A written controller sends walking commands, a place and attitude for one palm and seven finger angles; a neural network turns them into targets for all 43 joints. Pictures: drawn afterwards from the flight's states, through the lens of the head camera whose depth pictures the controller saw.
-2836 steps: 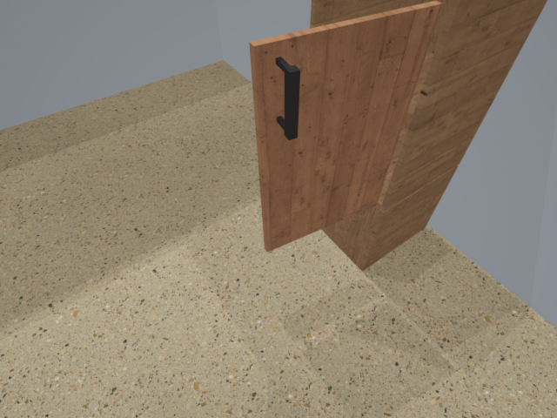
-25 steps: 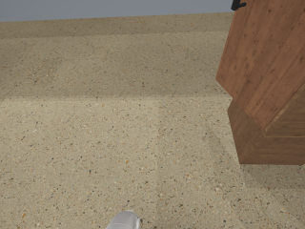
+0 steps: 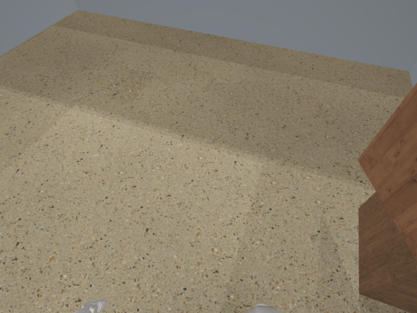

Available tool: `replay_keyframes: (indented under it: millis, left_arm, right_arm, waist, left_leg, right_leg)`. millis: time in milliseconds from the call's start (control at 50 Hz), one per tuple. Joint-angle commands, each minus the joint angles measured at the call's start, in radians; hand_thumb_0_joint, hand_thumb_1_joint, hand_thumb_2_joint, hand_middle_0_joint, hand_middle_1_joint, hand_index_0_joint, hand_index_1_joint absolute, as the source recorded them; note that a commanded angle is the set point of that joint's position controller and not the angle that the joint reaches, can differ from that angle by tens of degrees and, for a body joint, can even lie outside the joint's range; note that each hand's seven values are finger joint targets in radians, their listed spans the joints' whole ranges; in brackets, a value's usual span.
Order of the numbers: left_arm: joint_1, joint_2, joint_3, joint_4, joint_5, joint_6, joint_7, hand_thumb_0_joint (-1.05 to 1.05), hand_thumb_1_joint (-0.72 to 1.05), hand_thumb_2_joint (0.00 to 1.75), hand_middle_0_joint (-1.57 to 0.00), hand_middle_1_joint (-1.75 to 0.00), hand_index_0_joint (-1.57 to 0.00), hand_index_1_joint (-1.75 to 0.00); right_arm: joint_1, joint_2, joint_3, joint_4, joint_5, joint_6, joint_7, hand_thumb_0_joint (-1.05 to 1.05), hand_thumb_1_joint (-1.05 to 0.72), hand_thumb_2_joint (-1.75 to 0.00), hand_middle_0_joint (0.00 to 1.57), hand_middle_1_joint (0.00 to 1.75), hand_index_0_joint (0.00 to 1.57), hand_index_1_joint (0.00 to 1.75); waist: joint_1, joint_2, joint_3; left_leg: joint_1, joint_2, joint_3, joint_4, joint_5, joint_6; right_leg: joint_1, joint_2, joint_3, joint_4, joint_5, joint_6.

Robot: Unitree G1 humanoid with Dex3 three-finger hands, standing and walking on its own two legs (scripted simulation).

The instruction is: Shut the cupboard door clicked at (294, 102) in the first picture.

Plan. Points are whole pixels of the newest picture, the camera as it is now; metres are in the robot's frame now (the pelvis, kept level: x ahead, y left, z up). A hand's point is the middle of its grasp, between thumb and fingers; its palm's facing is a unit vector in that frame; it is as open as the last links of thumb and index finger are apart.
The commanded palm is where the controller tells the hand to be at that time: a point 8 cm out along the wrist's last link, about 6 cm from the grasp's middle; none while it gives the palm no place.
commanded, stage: walk to a spot facing it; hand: left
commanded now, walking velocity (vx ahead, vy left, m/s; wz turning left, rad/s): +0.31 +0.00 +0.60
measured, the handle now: out of the picture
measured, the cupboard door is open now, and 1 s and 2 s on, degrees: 26 26 26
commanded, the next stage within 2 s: turn to face it in 0.96 s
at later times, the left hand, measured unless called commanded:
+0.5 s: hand out of the picture +0.06 +0.17 -0.18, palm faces +0.41 -0.90 -0.17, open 7.4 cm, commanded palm none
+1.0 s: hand (98, 202) +0.39 +0.32 -0.14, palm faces +0.44 -0.88 -0.20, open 7.4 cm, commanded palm none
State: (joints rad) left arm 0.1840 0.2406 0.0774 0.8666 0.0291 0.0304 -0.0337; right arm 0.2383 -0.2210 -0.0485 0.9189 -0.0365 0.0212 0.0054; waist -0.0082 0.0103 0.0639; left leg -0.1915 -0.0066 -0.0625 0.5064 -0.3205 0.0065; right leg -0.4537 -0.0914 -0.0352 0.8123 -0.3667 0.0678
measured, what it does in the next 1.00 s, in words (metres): walks ahead, turning left: right foot, then left foot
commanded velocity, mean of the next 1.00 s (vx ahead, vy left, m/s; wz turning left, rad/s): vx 0.32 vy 0.00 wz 0.45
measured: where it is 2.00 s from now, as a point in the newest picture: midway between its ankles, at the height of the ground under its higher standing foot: (181, 243)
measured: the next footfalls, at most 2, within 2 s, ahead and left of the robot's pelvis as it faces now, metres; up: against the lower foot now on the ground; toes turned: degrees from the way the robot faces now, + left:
right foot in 0.08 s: +0.11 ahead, -0.14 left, +0.00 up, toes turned -2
left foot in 0.52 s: +0.27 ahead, +0.15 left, +0.00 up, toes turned +28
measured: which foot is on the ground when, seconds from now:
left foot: down 0.00-0.06, up 0.08-0.50, down 0.52-1.00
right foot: up 0.00-0.06, down 0.08-0.52, up 0.54-1.00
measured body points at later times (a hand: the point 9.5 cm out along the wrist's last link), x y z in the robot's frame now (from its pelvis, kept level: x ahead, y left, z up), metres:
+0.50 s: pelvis +0.17 +0.02 -0.01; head +0.21 +0.05 +0.43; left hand +0.04 +0.21 -0.17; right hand +0.37 -0.17 -0.14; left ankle +0.23 +0.13 -0.72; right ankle +0.08 -0.14 -0.73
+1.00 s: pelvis +0.36 +0.10 +0.00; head +0.38 +0.11 +0.45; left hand +0.37 +0.37 -0.13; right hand +0.42 -0.11 -0.15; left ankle +0.24 +0.14 -0.74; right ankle +0.51 +0.02 -0.71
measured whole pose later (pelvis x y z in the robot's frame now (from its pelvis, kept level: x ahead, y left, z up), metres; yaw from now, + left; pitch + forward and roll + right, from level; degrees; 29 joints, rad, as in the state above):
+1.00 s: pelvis +0.36 +0.10 +0.00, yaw +29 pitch +1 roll +1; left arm 0.11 0.20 0.06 0.90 0.03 0.00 -0.03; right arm 0.39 -0.14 -0.03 1.04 -0.03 -0.04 -0.01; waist -0.06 -0.02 0.04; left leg -0.04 -0.07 0.00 0.34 -0.31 0.06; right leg -0.49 -0.09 -0.03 0.66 -0.14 0.04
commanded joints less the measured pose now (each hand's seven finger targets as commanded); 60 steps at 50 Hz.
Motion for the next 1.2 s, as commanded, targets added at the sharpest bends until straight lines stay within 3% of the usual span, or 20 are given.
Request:
replay_keyframes:
  millis: [0, 20, 60, 100, 140, 200, 380, 420, 460, 480, 500, 520, 560, 620, 920, 1000, 1020, 1040, 1100, 1180]
  left_arm:
    - [0.079, 0.088, 0.025, -0.053, 0.002, -0.042, 0.003, 0.0, 0.9, 0.9, -0.2, -0.3, -0.2, -0.3]
    - [0.173, 0.123, 0.037, -0.028, 0.003, -0.054, 0.008, 0.0, 0.9, 0.9, -0.2, -0.3, -0.2, -0.3]
    - [0.31, 0.281, 0.066, -0.013, 0.009, -0.064, 0.037, 0.0, 0.9, 0.9, -0.2, -0.3, -0.2, -0.3]
    - [0.155, 0.185, 0.046, -0.045, 0.003, -0.069, 0.049, 0.0, 0.9, 0.9, -0.2, -0.3, -0.2, -0.3]
    - [0.081, 0.115, 0.023, -0.049, 0.001, -0.08, 0.049, 0.0, 0.9, 0.9, -0.2, -0.3, -0.2, -0.3]
    - [0.1, 0.087, 0.018, -0.028, -0.001, -0.096, 0.046, 0.0, 0.9, 0.9, -0.2, -0.3, -0.2, -0.3]
    - [0.231, 0.111, 0.024, 0.062, 0.004, -0.106, 0.049, 0.0, 0.9, 0.9, -0.2, -0.3, -0.2, -0.3]
    - [0.207, 0.137, 0.03, 0.058, 0.003, -0.106, 0.047, 0.0, 0.9, 0.9, -0.2, -0.3, -0.2, -0.3]
    - [0.18, 0.151, 0.032, 0.054, -0.005, -0.102, 0.041, 0.0, 0.9, 0.9, -0.2, -0.3, -0.2, -0.3]
    - [0.182, 0.124, 0.032, 0.026, -0.014, -0.099, 0.028, 0.0, 0.9, 0.9, -0.2, -0.3, -0.2, -0.3]
    - [0.141, 0.068, 0.013, -0.033, -0.019, -0.089, 0.014, 0.0, 0.9, 0.9, -0.2, -0.3, -0.2, -0.3]
    - [0.041, 0.096, 0.013, -0.07, -0.017, -0.078, 0.023, 0.0, 0.9, 0.9, -0.2, -0.3, -0.2, -0.3]
    - [0.032, 0.066, 0.017, -0.062, -0.007, -0.08, 0.027, 0.0, 0.9, 0.9, -0.2, -0.3, -0.2, -0.3]
    - [0.13, 0.035, 0.016, 0.014, 0.011, -0.048, 0.016, 0.0, 0.9, 0.9, -0.2, -0.3, -0.2, -0.3]
    - [-0.143, 0.016, -0.007, -0.064, -0.001, -0.061, 0.01, 0.0, 0.9, 0.9, -0.2, -0.3, -0.2, -0.3]
    - [0.04, 0.059, 0.01, -0.019, -0.001, -0.082, 0.018, 0.0, 0.9, 0.9, -0.2, -0.3, -0.2, -0.3]
    - [0.181, 0.124, 0.03, 0.017, 0.006, -0.094, 0.028, 0.0, 0.9, 0.9, -0.2, -0.3, -0.2, -0.3]
    - [0.309, 0.206, 0.049, 0.054, 0.012, -0.096, 0.038, 0.0, 0.9, 0.9, -0.2, -0.3, -0.2, -0.3]
    - [0.165, 0.078, 0.013, 0.053, -0.006, -0.09, 0.056, 0.0, 0.9, 0.9, -0.2, -0.3, -0.2, -0.3]
    - [0.101, 0.021, -0.008, 0.063, -0.006, -0.093, 0.061, 0.0, 0.9, 0.9, -0.2, -0.3, -0.2, -0.3]
  right_arm:
    - [-0.06, -0.201, -0.057, -0.073, 0.005, -0.02, -0.01, 0.0, -0.9, -0.9, 0.2, 0.3, 0.2, 0.3]
    - [-0.078, -0.172, -0.052, -0.08, 0.014, -0.024, -0.008, 0.0, -0.9, -0.9, 0.2, 0.3, 0.2, 0.3]
    - [-0.082, -0.072, -0.033, -0.13, 0.026, -0.033, -0.001, 0.0, -0.9, -0.9, 0.2, 0.3, 0.2, 0.3]
    - [-0.069, -0.106, -0.043, -0.107, 0.004, -0.031, 0.007, 0.0, -0.9, -0.9, 0.2, 0.3, 0.2, 0.3]
    - [-0.048, -0.086, -0.043, -0.068, 0.002, -0.021, 0.022, 0.0, -0.9, -0.9, 0.2, 0.3, 0.2, 0.3]
    - [-0.026, -0.038, -0.031, -0.052, 0.011, -0.007, 0.038, 0.0, -0.9, -0.9, 0.2, 0.3, 0.2, 0.3]
    - [-0.193, -0.007, -0.005, -0.11, 0.012, -0.025, 0.061, 0.0, -0.9, -0.9, 0.2, 0.3, 0.2, 0.3]
    - [-0.134, -0.028, -0.01, -0.104, 0.011, -0.033, 0.055, 0.0, -0.9, -0.9, 0.2, 0.3, 0.2, 0.3]
    - [0.074, -0.093, -0.033, -0.051, 0.0, -0.041, 0.046, 0.0, -0.9, -0.9, 0.2, 0.3, 0.2, 0.3]
    - [0.214, -0.209, -0.061, -0.028, -0.006, -0.045, 0.032, 0.0, -0.9, -0.9, 0.2, 0.3, 0.2, 0.3]
    - [0.294, -0.318, -0.085, -0.013, -0.002, -0.055, 0.014, 0.0, -0.9, -0.9, 0.2, 0.3, 0.2, 0.3]
    - [0.284, -0.326, -0.086, 0.005, 0.016, -0.043, -0.001, 0.0, -0.9, -0.9, 0.2, 0.3, 0.2, 0.3]
    - [0.126, -0.239, -0.058, -0.057, 0.011, -0.056, -0.008, 0.0, -0.9, -0.9, 0.2, 0.3, 0.2, 0.3]
    - [0.0, -0.137, -0.023, -0.061, 0.009, -0.075, -0.018, 0.0, -0.9, -0.9, 0.2, 0.3, 0.2, 0.3]
    - [0.194, -0.085, -0.02, 0.082, 0.011, -0.089, -0.026, 0.0, -0.9, -0.9, 0.2, 0.3, 0.2, 0.3]
    - [0.164, -0.089, -0.021, 0.086, 0.02, -0.082, -0.029, 0.0, -0.9, -0.9, 0.2, 0.3, 0.2, 0.3]
    - [0.157, -0.068, -0.021, 0.077, 0.035, -0.089, -0.022, 0.0, -0.9, -0.9, 0.2, 0.3, 0.2, 0.3]
    - [0.21, -0.016, -0.013, 0.056, 0.04, -0.097, -0.021, 0.0, -0.9, -0.9, 0.2, 0.3, 0.2, 0.3]
    - [0.171, -0.009, -0.01, 0.084, 0.027, -0.076, -0.03, 0.0, -0.9, -0.9, 0.2, 0.3, 0.2, 0.3]
    - [0.151, 0.062, 0.013, 0.084, 0.019, -0.046, -0.02, 0.0, -0.9, -0.9, 0.2, 0.3, 0.2, 0.3]
  waist:
    - [0.046, 0.132, -0.008]
    - [0.095, 0.037, -0.045]
    - [0.155, -0.398, -0.108]
    - [0.065, -0.252, -0.009]
    - [0.01, -0.187, 0.013]
    - [-0.005, -0.171, -0.012]
    - [0.042, -0.158, 0.011]
    - [0.003, -0.165, -0.016]
    - [-0.105, -0.078, -0.14]
    - [-0.17, 0.123, -0.256]
    - [-0.186, 0.325, -0.309]
    - [-0.182, 0.17, -0.282]
    - [-0.096, 0.043, -0.125]
    - [-0.01, 0.118, -0.023]
    - [-0.047, 0.068, 0.021]
    - [0.047, 0.015, -0.061]
    - [0.103, -0.097, -0.157]
    - [0.121, -0.322, -0.284]
    - [0.054, -0.176, -0.129]
    - [-0.013, -0.1, -0.085]
  left_leg:
    - [-0.219, 0.136, -0.2, -0.136, -0.19, 0.129]
    - [-0.327, 0.075, -0.152, -0.009, -0.21, 0.099]
    - [-0.57, -0.064, 0.017, 0.601, -0.35, 0.017]
    - [-0.584, 0.047, -0.046, 0.769, -0.163, 0.018]
    - [-0.513, 0.09, -0.009, 0.79, -0.029, -0.006]
    - [-0.476, 0.086, 0.058, 0.675, 0.046, -0.025]
    - [-0.449, 0.074, 0.188, 0.245, 0.028, 0.015]
    - [-0.313, 0.031, 0.228, 0.191, -0.012, 0.048]
    - [0.039, -0.031, 0.245, 0.068, 0.067, 0.075]
    - [0.301, 0.127, -0.014, 0.016, 0.088, 0.147]
    - [0.463, 0.392, -0.473, -0.12, 0.238, 0.267]
    - [0.435, 0.433, -0.519, -0.191, 0.21, 0.291]
    - [0.124, 0.381, -0.388, -0.234, -0.033, 0.226]
    - [-0.1, 0.239, -0.191, -0.292, -0.022, 0.158]
    - [0.142, 0.208, -0.124, -0.266, 0.379, 0.201]
    - [0.04, 0.154, -0.095, -0.025, 0.513, 0.132]
    - [-0.149, 0.086, -0.042, 0.197, 0.402, 0.092]
    - [-0.347, -0.087, 0.075, 0.5, -0.174, 0.03]
    - [-0.386, 0.034, 0.005, 0.723, -0.172, 0.02]
    - [-0.246, 0.072, 0.092, 0.428, -0.108, -0.024]
  right_leg:
    - [0.269, 0.087, -0.084, -0.217, 0.093, 0.009]
    - [0.444, 0.054, -0.036, -0.321, 0.074, 0.001]
    - [0.555, -0.407, 0.571, -0.663, -0.363, -0.144]
    - [0.363, -0.376, 0.5, -0.685, -0.422, -0.175]
    - [0.271, -0.309, 0.239, -0.643, -0.164, -0.148]
    - [0.328, -0.244, -0.022, -0.605, 0.18, -0.132]
    - [0.538, -0.289, -0.201, -0.501, 0.608, -0.133]
    - [0.512, -0.306, -0.231, -0.396, 0.792, -0.13]
    - [0.379, -0.256, -0.296, -0.07, 0.773, -0.091]
    - [0.136, -0.169, -0.298, 0.215, 0.4, -0.049]
    - [-0.196, -0.011, -0.191, 0.519, -0.227, -0.002]
    - [-0.269, -0.023, -0.031, 0.608, -0.205, -0.024]
    - [-0.24, -0.074, -0.006, 0.58, -0.081, -0.035]
    - [-0.122, -0.083, 0.026, 0.427, 0.075, -0.02]
    - [-0.109, 0.007, -0.011, -0.151, 0.231, -0.026]
    - [0.273, 0.056, -0.025, -0.345, 0.286, -0.058]
    - [0.563, -0.08, 0.123, -0.368, 0.348, -0.101]
    - [0.777, -0.357, 0.412, -0.435, 0.524, -0.212]
    - [0.495, -0.32, 0.326, -0.491, 0.644, -0.279]
    - [0.317, -0.195, 0.085, -0.475, 0.893, -0.247]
